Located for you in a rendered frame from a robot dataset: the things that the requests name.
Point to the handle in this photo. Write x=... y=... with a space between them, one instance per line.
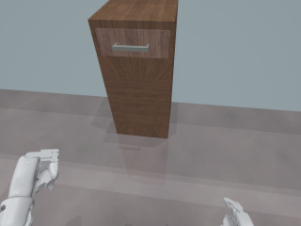
x=130 y=48

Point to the left robot forearm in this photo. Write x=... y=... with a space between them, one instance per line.
x=17 y=211

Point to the cabinet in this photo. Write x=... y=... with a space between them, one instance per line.
x=139 y=89

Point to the robot left hand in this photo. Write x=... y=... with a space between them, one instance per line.
x=42 y=165

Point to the drawer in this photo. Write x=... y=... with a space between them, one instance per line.
x=157 y=39

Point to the robot right hand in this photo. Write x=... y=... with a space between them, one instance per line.
x=241 y=218

